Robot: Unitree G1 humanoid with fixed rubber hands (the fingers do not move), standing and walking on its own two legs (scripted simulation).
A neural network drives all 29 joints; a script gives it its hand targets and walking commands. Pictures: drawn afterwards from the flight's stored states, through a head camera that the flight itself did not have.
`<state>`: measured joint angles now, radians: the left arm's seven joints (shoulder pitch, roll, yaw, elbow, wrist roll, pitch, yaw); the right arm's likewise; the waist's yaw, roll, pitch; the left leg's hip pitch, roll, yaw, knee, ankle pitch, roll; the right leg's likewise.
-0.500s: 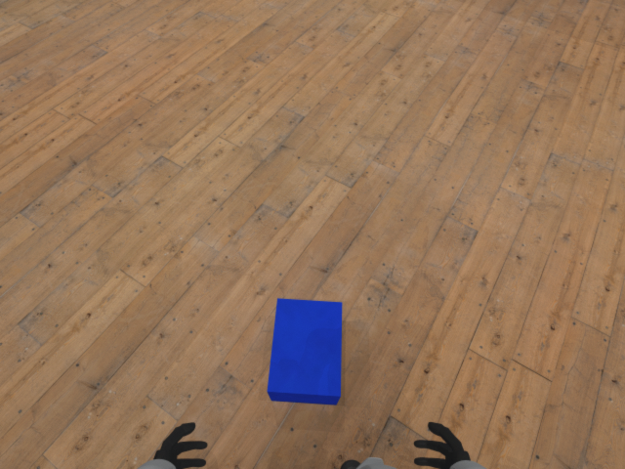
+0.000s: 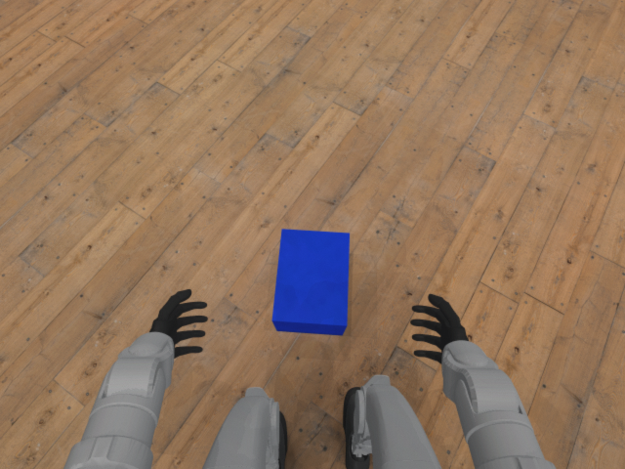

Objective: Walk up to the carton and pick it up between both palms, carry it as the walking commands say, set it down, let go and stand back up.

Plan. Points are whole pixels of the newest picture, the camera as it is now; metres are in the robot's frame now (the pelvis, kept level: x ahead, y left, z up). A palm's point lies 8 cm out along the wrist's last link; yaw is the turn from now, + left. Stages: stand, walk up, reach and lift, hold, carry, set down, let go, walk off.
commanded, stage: reach and lift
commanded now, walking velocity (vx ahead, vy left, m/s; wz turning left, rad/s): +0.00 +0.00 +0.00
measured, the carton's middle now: (312, 283) +0.51 +0.00 -0.62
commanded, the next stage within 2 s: none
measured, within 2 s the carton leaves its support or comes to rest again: neither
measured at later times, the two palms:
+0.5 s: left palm (192, 244) +0.43 +0.19 -0.13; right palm (429, 258) +0.40 -0.18 -0.13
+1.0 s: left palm (204, 209) +0.51 +0.19 -0.16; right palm (415, 219) +0.48 -0.18 -0.16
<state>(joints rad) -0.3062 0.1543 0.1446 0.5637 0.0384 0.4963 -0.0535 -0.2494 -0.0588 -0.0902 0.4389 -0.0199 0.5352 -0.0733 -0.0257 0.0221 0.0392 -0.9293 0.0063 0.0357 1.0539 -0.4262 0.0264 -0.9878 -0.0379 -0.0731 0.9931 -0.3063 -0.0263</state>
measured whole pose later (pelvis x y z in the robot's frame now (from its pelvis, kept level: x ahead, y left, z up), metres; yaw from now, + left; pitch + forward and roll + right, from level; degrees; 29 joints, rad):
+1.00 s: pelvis +0.00 +0.01 -0.05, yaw +1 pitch +47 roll -1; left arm -1.09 0.24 0.28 0.93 0.06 0.07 0.00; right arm -1.01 -0.10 -0.40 0.80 -0.08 0.06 -0.10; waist -0.04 0.02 -0.11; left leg -1.58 -0.02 0.03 1.13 -0.37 0.04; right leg -1.62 -0.05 -0.05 1.05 -0.25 -0.01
